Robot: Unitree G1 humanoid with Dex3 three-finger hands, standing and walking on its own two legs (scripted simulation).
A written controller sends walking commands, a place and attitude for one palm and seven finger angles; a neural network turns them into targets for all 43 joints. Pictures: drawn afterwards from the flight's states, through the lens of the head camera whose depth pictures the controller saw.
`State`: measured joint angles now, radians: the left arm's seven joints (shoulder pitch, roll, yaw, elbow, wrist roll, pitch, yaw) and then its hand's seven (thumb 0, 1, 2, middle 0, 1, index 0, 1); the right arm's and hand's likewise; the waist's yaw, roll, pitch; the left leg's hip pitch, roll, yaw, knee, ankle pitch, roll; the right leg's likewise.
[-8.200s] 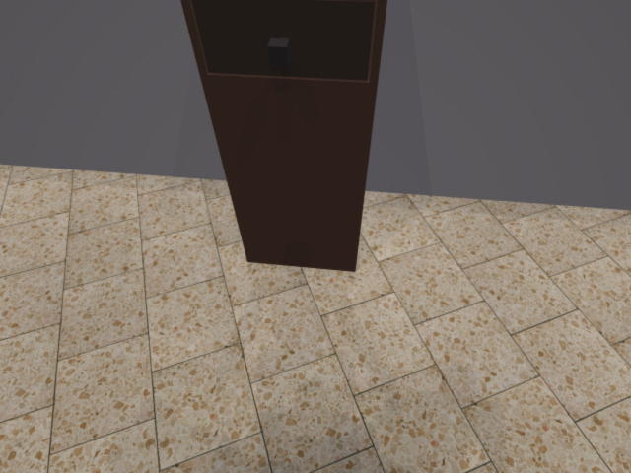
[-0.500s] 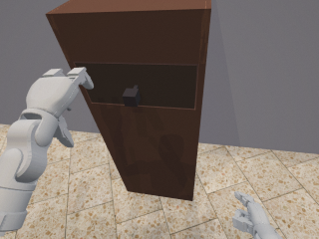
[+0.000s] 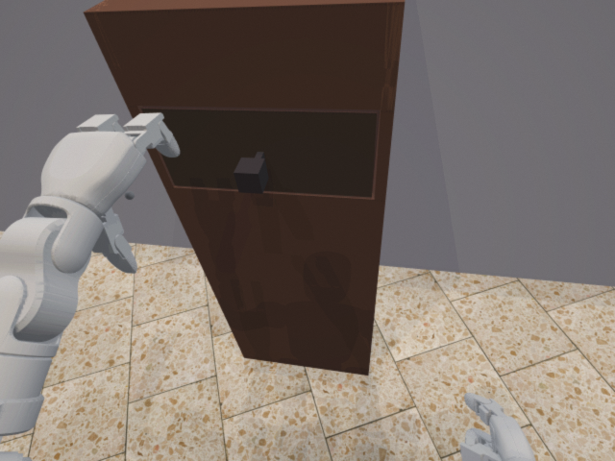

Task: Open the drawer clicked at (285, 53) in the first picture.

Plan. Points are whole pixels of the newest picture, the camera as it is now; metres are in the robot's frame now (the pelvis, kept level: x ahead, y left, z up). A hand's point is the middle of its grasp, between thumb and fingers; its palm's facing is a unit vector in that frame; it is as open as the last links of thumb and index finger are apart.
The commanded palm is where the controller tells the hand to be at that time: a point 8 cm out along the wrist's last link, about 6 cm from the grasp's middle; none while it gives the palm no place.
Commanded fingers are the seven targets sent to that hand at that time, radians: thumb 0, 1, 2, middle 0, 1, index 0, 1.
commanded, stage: raise the hand with hooked fingers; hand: left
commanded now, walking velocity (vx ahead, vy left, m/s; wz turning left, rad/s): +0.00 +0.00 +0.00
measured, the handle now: (255, 168) +0.52 +0.17 +0.11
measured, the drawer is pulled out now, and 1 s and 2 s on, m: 0.00 0.00 0.00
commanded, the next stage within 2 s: move the hooked fingers above the handle in 0.06 s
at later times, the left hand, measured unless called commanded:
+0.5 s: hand (158, 180) +0.37 +0.24 +0.20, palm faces +0.14 -0.04 -0.99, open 13.8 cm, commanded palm +0.32 +0.22 +0.26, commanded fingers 0.00 -0.50 0.30 -0.30 -1.20 -0.30 -1.20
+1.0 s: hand (197, 178) +0.41 +0.21 +0.18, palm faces +0.05 -0.03 -1.00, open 13.8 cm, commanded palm +0.38 +0.20 +0.25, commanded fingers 0.00 -0.50 0.30 -0.30 -1.20 -0.30 -1.20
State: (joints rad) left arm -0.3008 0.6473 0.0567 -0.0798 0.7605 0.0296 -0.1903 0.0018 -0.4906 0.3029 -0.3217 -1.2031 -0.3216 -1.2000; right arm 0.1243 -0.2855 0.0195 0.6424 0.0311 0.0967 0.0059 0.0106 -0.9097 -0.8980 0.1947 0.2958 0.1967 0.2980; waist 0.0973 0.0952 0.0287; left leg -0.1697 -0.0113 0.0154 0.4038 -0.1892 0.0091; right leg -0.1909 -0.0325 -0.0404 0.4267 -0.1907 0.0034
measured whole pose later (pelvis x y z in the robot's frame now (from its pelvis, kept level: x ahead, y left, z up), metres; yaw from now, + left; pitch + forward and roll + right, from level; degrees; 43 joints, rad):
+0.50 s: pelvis +0.01 +0.00 +0.00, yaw +1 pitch -1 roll +0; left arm -0.46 0.59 -0.05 0.08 0.83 0.09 -0.20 0.00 -0.49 0.30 -0.32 -1.20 -0.32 -1.20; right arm 0.11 -0.27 0.03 0.64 0.03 0.11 0.00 0.01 -0.91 -0.90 0.20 0.30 0.20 0.30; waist 0.09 0.09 0.01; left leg -0.19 -0.02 0.00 0.39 -0.19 0.01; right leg -0.21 -0.04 -0.05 0.41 -0.19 0.00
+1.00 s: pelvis +0.03 +0.00 +0.00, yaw +1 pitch +2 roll +1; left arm -0.51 0.54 -0.14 0.16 0.87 0.14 -0.19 0.00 -0.49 0.30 -0.32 -1.20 -0.32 -1.20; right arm 0.12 -0.29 0.02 0.64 0.04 0.15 0.01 0.01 -0.91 -0.90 0.19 0.30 0.20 0.30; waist 0.07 0.10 -0.02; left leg -0.21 -0.01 0.00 0.39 -0.21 0.01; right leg -0.23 -0.04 -0.05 0.43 -0.23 0.00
